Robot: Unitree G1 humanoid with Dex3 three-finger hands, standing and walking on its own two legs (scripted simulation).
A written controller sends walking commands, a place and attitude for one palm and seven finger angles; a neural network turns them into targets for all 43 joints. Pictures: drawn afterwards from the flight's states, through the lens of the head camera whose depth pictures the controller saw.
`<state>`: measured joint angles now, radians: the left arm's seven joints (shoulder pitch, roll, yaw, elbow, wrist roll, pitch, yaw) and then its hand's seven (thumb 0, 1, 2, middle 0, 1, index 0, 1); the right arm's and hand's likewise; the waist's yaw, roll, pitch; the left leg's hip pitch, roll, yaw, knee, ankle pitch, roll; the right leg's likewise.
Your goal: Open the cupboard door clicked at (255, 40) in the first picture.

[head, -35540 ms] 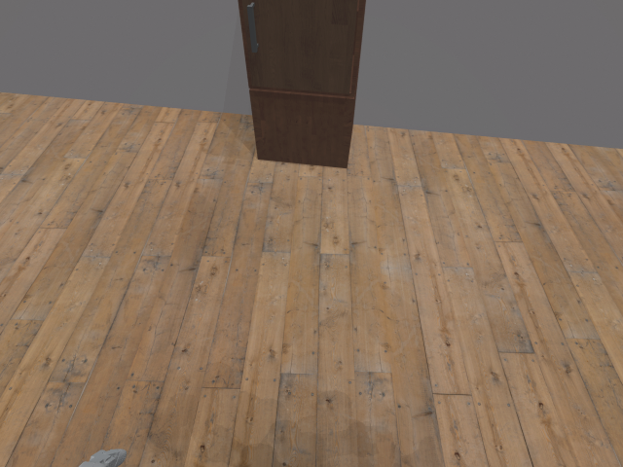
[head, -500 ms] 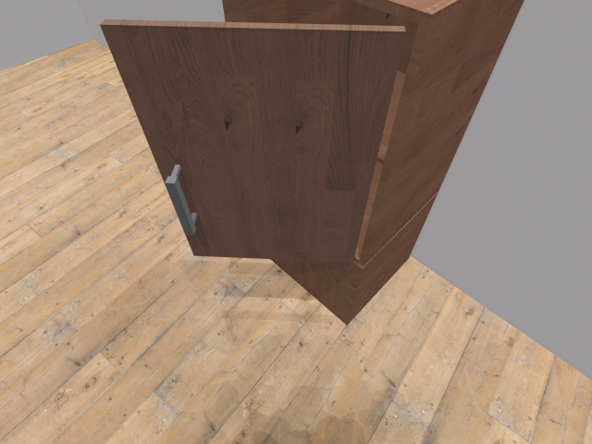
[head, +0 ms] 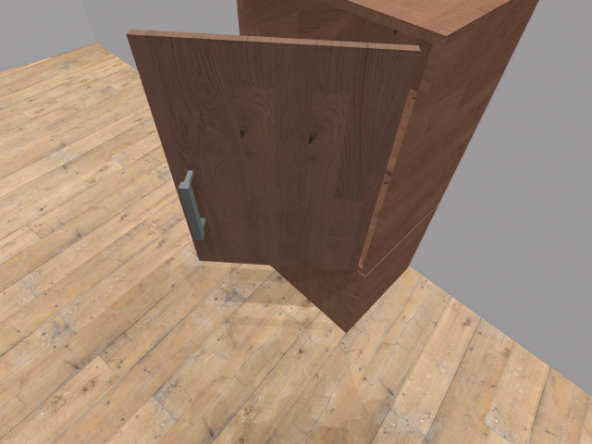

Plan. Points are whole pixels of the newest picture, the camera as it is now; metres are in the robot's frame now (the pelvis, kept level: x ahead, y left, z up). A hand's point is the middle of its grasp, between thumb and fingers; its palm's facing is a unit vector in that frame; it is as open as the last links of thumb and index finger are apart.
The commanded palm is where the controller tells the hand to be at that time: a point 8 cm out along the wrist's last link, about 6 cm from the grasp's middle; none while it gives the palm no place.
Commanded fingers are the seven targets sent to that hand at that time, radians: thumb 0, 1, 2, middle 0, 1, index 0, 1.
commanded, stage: come to a stop and stand still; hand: left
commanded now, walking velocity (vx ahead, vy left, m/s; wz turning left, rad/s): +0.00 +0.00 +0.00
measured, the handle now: (194, 206) +0.58 +0.25 -0.10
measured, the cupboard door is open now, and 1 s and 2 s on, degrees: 41 41 41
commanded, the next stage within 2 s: look again from close up in 0.24 s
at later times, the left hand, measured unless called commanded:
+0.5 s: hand out of the picture +0.01 +0.18 -0.17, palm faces -0.02 -0.97 -0.24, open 7.4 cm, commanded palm none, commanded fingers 0.00 0.90 0.90 -0.20 -0.30 -0.20 -0.30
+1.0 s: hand out of the picture +0.06 +0.18 -0.17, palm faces -0.03 -0.96 -0.26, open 7.4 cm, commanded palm none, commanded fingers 0.00 0.90 0.90 -0.20 -0.30 -0.20 -0.30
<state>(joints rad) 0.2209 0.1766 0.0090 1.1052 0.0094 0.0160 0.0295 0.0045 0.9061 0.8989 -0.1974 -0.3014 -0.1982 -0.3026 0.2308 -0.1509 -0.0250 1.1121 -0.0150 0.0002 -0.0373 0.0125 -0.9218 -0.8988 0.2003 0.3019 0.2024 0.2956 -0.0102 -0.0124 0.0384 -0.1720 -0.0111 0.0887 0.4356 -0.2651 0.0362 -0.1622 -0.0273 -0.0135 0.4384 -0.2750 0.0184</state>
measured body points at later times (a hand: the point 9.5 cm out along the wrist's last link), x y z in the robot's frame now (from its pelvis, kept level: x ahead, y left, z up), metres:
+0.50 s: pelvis -0.01 -0.01 +0.00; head +0.02 -0.02 +0.45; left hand +0.02 +0.23 -0.15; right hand +0.03 -0.24 -0.16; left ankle -0.02 +0.09 -0.74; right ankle -0.03 -0.13 -0.74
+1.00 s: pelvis +0.01 -0.02 +0.00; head +0.03 -0.03 +0.45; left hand +0.07 +0.23 -0.15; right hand +0.06 -0.28 -0.15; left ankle -0.02 +0.09 -0.74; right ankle -0.03 -0.13 -0.74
